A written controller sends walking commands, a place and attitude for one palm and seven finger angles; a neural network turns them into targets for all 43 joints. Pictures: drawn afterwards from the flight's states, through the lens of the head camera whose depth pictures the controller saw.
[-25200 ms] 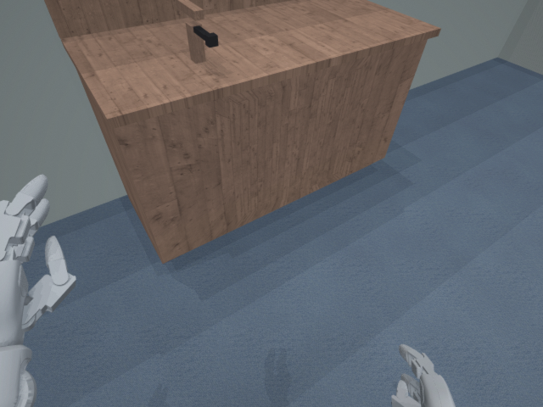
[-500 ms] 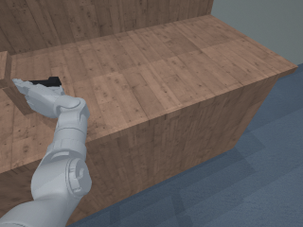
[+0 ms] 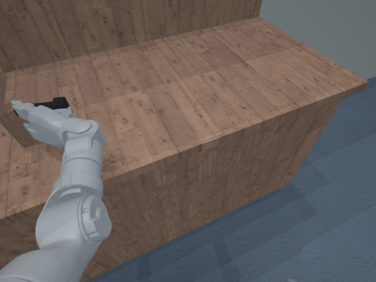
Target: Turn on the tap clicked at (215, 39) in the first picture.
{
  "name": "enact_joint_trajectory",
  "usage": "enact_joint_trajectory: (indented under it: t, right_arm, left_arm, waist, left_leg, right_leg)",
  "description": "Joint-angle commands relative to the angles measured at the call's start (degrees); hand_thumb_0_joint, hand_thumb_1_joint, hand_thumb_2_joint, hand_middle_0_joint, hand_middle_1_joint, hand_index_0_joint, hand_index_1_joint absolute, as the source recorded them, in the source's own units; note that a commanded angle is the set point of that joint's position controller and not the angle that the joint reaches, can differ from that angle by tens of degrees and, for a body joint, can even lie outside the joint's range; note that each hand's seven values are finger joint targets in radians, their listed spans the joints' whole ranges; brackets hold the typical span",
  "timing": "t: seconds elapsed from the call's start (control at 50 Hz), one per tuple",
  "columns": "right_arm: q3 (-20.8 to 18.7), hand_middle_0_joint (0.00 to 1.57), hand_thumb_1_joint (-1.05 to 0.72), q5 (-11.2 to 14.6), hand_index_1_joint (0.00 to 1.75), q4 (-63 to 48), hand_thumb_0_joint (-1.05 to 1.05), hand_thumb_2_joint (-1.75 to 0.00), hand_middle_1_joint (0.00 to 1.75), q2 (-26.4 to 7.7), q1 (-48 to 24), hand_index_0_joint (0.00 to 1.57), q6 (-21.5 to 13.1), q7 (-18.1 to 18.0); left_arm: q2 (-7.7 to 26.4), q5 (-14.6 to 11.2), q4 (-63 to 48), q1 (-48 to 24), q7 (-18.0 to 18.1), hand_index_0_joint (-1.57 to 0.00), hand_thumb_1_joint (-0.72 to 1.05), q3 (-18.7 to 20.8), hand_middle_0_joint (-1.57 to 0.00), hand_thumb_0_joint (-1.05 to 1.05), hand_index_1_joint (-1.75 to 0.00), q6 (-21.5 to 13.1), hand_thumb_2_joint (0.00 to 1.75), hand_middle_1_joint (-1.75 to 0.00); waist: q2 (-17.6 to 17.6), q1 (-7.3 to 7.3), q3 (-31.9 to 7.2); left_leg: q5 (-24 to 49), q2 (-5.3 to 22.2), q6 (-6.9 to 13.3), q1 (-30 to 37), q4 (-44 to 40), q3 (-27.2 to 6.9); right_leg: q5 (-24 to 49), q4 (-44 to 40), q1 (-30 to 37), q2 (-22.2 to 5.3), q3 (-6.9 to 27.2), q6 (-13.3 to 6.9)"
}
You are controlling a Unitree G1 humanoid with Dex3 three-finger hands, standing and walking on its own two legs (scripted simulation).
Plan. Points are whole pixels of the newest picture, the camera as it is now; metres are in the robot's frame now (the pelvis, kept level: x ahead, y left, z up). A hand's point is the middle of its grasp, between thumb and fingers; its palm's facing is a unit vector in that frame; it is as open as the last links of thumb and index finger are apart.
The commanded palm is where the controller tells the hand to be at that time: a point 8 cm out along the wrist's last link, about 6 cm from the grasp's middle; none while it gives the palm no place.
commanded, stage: lift the hand up off the lever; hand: left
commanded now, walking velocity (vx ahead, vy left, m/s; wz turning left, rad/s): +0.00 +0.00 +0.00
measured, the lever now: (60, 105) +0.47 +0.28 +0.14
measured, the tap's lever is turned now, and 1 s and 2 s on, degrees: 74 76 72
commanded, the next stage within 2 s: draw the hand back beside the body in 1.70 s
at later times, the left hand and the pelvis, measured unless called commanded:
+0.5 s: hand (67, 105) +0.45 +0.25 +0.16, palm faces +0.87 -0.49 -0.09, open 7.8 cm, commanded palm +0.40 +0.27 +0.18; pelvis +0.02 +0.01 +0.01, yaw +0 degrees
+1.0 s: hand (63, 105) +0.44 +0.26 +0.16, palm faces +0.85 -0.51 -0.08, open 7.8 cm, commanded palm +0.39 +0.27 +0.20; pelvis +0.03 +0.02 +0.01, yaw -1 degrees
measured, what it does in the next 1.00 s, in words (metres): stands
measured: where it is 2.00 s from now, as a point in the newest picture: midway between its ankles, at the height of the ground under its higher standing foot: outside the picture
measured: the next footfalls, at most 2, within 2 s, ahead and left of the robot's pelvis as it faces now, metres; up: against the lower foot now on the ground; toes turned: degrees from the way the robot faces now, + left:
none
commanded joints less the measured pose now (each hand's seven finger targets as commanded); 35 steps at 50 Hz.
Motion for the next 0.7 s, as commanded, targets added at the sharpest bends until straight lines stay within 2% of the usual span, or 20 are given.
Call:
enact_joint_trajectory:
  t: [0.0,0.06,0.08,0.1,0.18,0.2,0.26,0.28,0.3,0.34,0.38,0.4,0.44,0.46,0.48,0.56,0.58,0.64,0.66,0.68]
  right_arm:
    - [-1.76,0.2,-0.9,0.25,0.3,-6.65,0.0,-0.9,0.3,-6.7,-2.15,0.2,-1.94,-0.86]
    - [-1.73,0.2,-0.9,0.4,0.3,-6.77,0.0,-0.9,0.3,-6.44,-2.96,0.2,-2.44,-0.85]
    - [-1.96,0.2,-0.9,0.3,0.3,-6.72,0.0,-0.9,0.3,-6.61,-3.02,0.2,-2.54,-0.94]
    - [-1.87,0.2,-0.9,0.35,0.3,-7.0,0.0,-0.9,0.3,-6.4,-3.07,0.2,-2.73,-0.91]
    - [-1.96,0.2,-0.9,0.44,0.3,-6.74,0.0,-0.9,0.3,-6.54,-3.73,0.2,-2.68,-1.24]
    - [-1.82,0.2,-0.9,0.47,0.3,-6.79,0.0,-0.9,0.3,-6.36,-3.86,0.2,-2.85,-1.25]
    - [-1.99,0.2,-0.9,0.42,0.3,-6.85,0.0,-0.9,0.3,-6.28,-4.12,0.2,-3.28,-1.15]
    - [-2.1,0.2,-0.9,0.45,0.3,-6.91,0.0,-0.9,0.3,-6.37,-4.59,0.2,-3.26,-1.22]
    - [-1.9,0.2,-0.9,0.44,0.3,-6.82,0.0,-0.9,0.3,-6.24,-4.58,0.2,-3.42,-1.2]
    - [-1.9,0.2,-0.9,0.51,0.3,-6.63,0.0,-0.9,0.3,-6.15,-4.92,0.2,-3.57,-1.11]
    - [-2.11,0.2,-0.9,0.67,0.3,-6.97,0.0,-0.9,0.3,-6.31,-5.18,0.2,-3.55,-1.21]
    - [-1.98,0.2,-0.9,0.86,0.3,-7.39,0.0,-0.9,0.3,-5.99,-5.7,0.2,-3.65,-1.2]
    - [-1.64,0.2,-0.9,1.12,0.3,-6.92,0.0,-0.9,0.3,-6.14,-5.94,0.2,-3.38,-1.23]
    - [-1.5,0.2,-0.9,1.05,0.3,-7.04,0.0,-0.9,0.3,-6.21,-6.24,0.2,-3.61,-1.18]
    - [-1.64,0.2,-0.9,1.07,0.3,-6.96,0.0,-0.9,0.3,-6.29,-6.52,0.2,-3.62,-1.33]
    - [-1.61,0.2,-0.9,1.01,0.3,-7.1,0.0,-0.9,0.3,-5.82,-7.11,0.2,-3.72,-0.97]
    - [-1.71,0.2,-0.9,1.05,0.3,-6.89,0.0,-0.9,0.3,-6.01,-7.27,0.2,-3.63,-1.04]
    - [-1.53,0.2,-0.9,1.13,0.3,-6.76,0.0,-0.9,0.3,-5.75,-7.7,0.2,-3.6,-1.05]
    - [-1.6,0.2,-0.9,1.01,0.3,-6.82,0.0,-0.9,0.3,-5.75,-7.6,0.2,-3.63,-1.03]
    - [-1.73,0.2,-0.9,1.08,0.3,-7.11,0.0,-0.9,0.3,-5.83,-8.28,0.2,-3.61,-1.09]
  left_arm:
    - [20.11,4.96,-20.42,-32.79,-2.37,-0.15,0.9,-5.53,-0.15,0.0,-0.15,-4.61,0.9,-0.15]
    - [17.8,4.56,-23.28,-33.86,-2.49,-0.15,0.9,-7.46,-0.15,0.0,-0.15,-3.62,0.9,-0.15]
    - [18.96,4.6,-24.37,-33.07,-2.32,-0.15,0.9,-6.11,-0.15,0.0,-0.15,-3.43,0.9,-0.15]
    - [17.71,4.45,-26.23,-33.09,-2.34,-0.15,0.9,-7.17,-0.15,0.0,-0.15,-3.26,0.9,-0.15]
    - [18.26,4.41,-26.96,-30.79,-2.46,-0.15,0.9,-6.19,-0.15,0.0,-0.15,-1.02,0.9,-0.15]
    - [16.39,4.33,-27.59,-31.42,-2.54,-0.15,0.9,-7.79,-0.15,0.0,-0.15,-0.66,0.9,-0.15]
    - [15.29,4.17,-30.49,-31.54,-2.4,-0.15,0.9,-8.31,-0.15,0.0,-0.15,0.08,0.9,-0.15]
    - [15.47,4.11,-31.17,-30.35,-2.47,-0.15,0.9,-7.93,-0.15,0.0,-0.15,0.51,0.9,-0.15]
    - [14.55,4.18,-31.7,-31.35,-2.39,-0.15,0.9,-8.88,-0.15,0.0,-0.15,0.83,0.9,-0.15]
    - [13.0,4.02,-31.29,-30.99,-2.41,-0.15,0.9,-9.85,-0.15,0.0,-0.15,1.88,0.9,-0.15]
    - [13.04,3.31,-32.7,-28.63,-2.37,-0.15,0.9,-8.81,-0.15,0.0,-0.15,2.79,0.9,-0.15]
    - [10.32,2.4,-33.04,-27.33,-2.59,-0.15,0.9,-10.54,-0.15,0.0,-0.15,3.41,0.9,-0.15]
    - [9.88,1.37,-29.36,-25.42,-2.97,-0.15,0.9,-10.21,-0.15,0.0,-0.15,5.32,0.9,-0.15]
    - [9.72,1.7,-30.96,-27.51,-2.83,-0.15,0.9,-10.86,-0.15,0.0,-0.15,5.44,0.9,-0.15]
    - [11.35,1.99,-31.95,-27.35,-2.56,-0.15,0.9,-9.47,-0.15,0.0,-0.15,5.44,0.9,-0.15]
    - [8.5,2.22,-34.5,-27.8,-2.21,-0.15,0.9,-11.61,-0.15,0.0,-0.15,6.05,0.9,-0.15]
    - [9.63,2.27,-34.34,-26.99,-2.2,-0.15,0.9,-10.6,-0.15,0.0,-0.15,6.26,0.9,-0.15]
    - [9.53,2.16,-34.8,-28.53,-2.27,-0.15,0.9,-11.06,-0.15,0.0,-0.15,6.59,0.9,-0.15]
    - [9.13,2.34,-36.04,-28.96,-2.2,-0.15,0.9,-11.36,-0.15,0.0,-0.15,6.53,0.9,-0.15]
    - [9.91,2.11,-36.58,-27.03,-2.17,-0.15,0.9,-10.25,-0.15,0.0,-0.15,6.66,0.9,-0.15]
  waist:
    - [-0.17,0.42,-19.82]
    - [-0.06,0.14,-19.1]
    - [0.59,0.95,-20.05]
    - [0.79,0.91,-21.19]
    - [-0.04,1.65,-20.6]
    - [0.16,1.16,-20.26]
    - [0.44,1.39,-21.54]
    - [0.94,2.05,-21.56]
    - [0.81,1.65,-22.01]
    - [0.89,1.55,-20.18]
    - [0.28,2.95,-21.61]
    - [-0.3,2.69,-21.59]
    - [-2.2,2.6,-18.25]
    - [-2.02,2.43,-18.06]
    - [-0.82,3.29,-18.8]
    - [-0.98,3.11,-19.8]
    - [-0.97,3.73,-19.66]
    - [-0.97,3.49,-19.16]
    - [-0.56,3.63,-20.49]
    - [0.24,4.67,-20.59]
  left_leg:
    - [5.59,-2.27,3.71,5.25,-3.26,2.93]
    - [5.46,-2.27,3.57,6.25,-3.61,3.13]
    - [5.91,-2.34,3.58,6.97,-3.72,2.94]
    - [7.14,-2.44,3.6,7.74,-3.87,3.11]
    - [8.36,-2.36,3.34,8.02,-4.24,3.1]
    - [9.05,-2.35,3.39,8.84,-4.34,3.27]
    - [10.94,-2.42,3.27,10.62,-4.29,3.53]
    - [11.37,-2.39,3.2,11.01,-4.33,3.43]
    - [11.84,-2.41,3.21,11.54,-4.49,3.43]
    - [11.87,-2.31,3.02,11.73,-4.86,3.5]
    - [13.66,-2.46,2.86,12.78,-5.28,3.35]
    - [14.07,-2.57,2.86,13.12,-5.4,3.71]
    - [12.42,-2.49,2.7,11.72,-6.35,3.52]
    - [12.29,-2.57,2.84,12.2,-6.43,3.58]
    - [13.04,-2.58,2.81,12.98,-6.56,3.52]
    - [15.33,-2.4,2.63,14.57,-6.57,3.82]
    - [15.76,-2.33,2.54,14.91,-6.75,3.52]
    - [15.26,-2.18,2.42,14.75,-7.06,3.65]
    - [16.53,-2.15,2.37,15.67,-7.03,3.69]
    - [16.94,-2.23,2.36,16.0,-7.1,3.71]
  right_leg:
    - [11.37,-8.36,14.0,-4.65,7.3,5.76]
    - [10.37,-9.06,13.56,-4.56,7.21,5.77]
    - [10.72,-8.93,14.22,-4.48,7.08,5.57]
    - [12.58,-8.45,14.9,-4.41,6.79,5.51]
    - [14.55,-8.41,16.07,-4.58,6.46,5.53]
    - [15.21,-8.19,15.41,-4.45,6.2,5.48]
    - [17.0,-7.87,15.95,-4.21,5.71,5.26]
    - [17.06,-7.84,16.11,-4.09,5.55,5.06]
    - [17.04,-7.52,15.91,-3.98,5.29,4.98]
    - [15.93,-7.87,15.18,-3.78,4.87,4.71]
    - [17.99,-7.62,17.09,-3.61,4.54,4.42]
    - [19.0,-7.66,17.19,-3.69,4.44,4.73]
    - [17.19,-8.81,16.97,-3.9,4.26,4.99]
    - [16.84,-9.07,16.43,-3.96,4.36,5.02]
    - [17.13,-8.99,17.03,-3.83,4.37,4.72]
    - [18.75,-8.73,17.38,-3.63,3.89,4.51]
    - [18.35,-8.67,17.38,-3.37,3.62,4.25]
    - [17.44,-9.1,17.47,-3.56,3.81,4.28]
    - [18.62,-8.75,18.08,-3.47,3.73,4.1]
    - [18.6,-8.77,18.27,-3.3,3.64,3.97]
